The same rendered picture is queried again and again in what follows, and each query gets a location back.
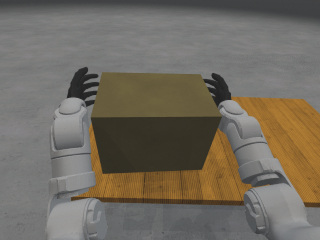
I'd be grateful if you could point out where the robot left hand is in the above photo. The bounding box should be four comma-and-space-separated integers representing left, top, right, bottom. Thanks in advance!
67, 67, 99, 107

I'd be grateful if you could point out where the table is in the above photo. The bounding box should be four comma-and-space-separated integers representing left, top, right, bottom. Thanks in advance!
71, 96, 320, 208

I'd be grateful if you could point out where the robot left forearm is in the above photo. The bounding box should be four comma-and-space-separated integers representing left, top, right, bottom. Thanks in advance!
45, 97, 96, 240

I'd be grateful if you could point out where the robot right forearm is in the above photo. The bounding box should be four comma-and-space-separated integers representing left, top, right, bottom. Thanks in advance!
218, 100, 308, 221

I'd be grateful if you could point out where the robot right hand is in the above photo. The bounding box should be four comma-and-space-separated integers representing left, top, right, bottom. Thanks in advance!
203, 73, 232, 108

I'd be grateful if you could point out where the carton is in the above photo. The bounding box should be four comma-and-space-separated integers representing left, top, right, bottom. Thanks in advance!
90, 72, 222, 174

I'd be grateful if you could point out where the right robot upper arm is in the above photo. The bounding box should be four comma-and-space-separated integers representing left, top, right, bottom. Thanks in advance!
243, 183, 320, 240

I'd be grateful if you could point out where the left robot upper arm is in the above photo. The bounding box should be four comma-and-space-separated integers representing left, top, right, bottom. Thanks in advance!
46, 197, 108, 240

